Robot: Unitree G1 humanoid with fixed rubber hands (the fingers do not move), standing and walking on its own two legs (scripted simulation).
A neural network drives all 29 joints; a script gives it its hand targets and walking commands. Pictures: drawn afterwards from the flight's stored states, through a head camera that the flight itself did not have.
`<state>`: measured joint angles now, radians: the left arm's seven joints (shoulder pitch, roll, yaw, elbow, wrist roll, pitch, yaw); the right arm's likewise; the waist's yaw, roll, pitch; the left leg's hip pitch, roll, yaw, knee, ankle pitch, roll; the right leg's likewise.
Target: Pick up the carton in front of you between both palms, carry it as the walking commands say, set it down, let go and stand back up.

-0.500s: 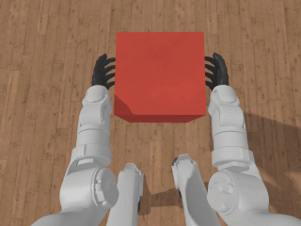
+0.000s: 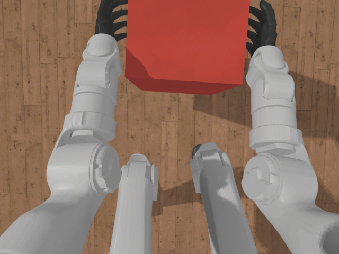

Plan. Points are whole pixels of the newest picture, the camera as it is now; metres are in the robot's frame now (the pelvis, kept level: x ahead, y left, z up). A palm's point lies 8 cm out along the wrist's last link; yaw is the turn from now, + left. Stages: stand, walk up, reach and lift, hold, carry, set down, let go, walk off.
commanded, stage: set down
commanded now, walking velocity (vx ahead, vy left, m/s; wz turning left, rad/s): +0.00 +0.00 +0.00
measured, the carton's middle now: (182, 45) +0.54 -0.07 -0.21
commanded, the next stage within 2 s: none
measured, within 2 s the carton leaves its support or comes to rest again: rests again in 0.70 s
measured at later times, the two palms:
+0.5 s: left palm (122, 42) +0.58 +0.07 -0.25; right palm (241, 52) +0.52 -0.22 -0.24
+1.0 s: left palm (122, 46) +0.57 +0.07 -0.26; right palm (241, 59) +0.50 -0.23 -0.26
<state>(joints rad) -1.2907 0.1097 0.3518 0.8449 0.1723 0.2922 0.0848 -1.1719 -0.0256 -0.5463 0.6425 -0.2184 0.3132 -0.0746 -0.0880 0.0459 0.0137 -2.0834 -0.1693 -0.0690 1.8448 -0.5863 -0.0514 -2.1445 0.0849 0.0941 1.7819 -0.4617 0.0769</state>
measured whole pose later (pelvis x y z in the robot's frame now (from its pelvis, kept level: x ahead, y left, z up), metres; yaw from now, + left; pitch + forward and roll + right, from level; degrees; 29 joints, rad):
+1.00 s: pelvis +0.00 +0.01 -0.09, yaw +0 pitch +37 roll -3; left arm -1.61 0.28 0.15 1.15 0.05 0.21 0.08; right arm -1.38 -0.18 -0.53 0.88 -0.11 0.23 -0.01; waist -0.13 0.03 0.38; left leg -2.19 -0.17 -0.04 2.21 -0.67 -0.03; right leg -2.23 0.04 0.04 2.12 -0.55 0.09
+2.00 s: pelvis -0.01 +0.00 -0.08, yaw -2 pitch +37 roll -2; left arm -1.60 0.47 -0.03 1.08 -0.17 0.20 0.08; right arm -1.43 -0.30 -0.27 0.96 0.21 0.15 -0.15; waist -0.13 0.01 0.34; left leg -2.16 -0.06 -0.03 2.17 -0.66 -0.01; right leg -2.22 0.01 -0.01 2.08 -0.51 0.02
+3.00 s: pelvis +0.03 -0.01 +0.18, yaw +0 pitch +46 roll +1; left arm -1.16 0.27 0.27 0.89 0.13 0.22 0.03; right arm -0.98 -0.19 -0.39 0.73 -0.07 0.18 0.02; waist -0.11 0.03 -0.06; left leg -1.53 -0.07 -0.06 1.08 -0.36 -0.01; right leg -1.57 0.01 0.03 1.04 -0.27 0.01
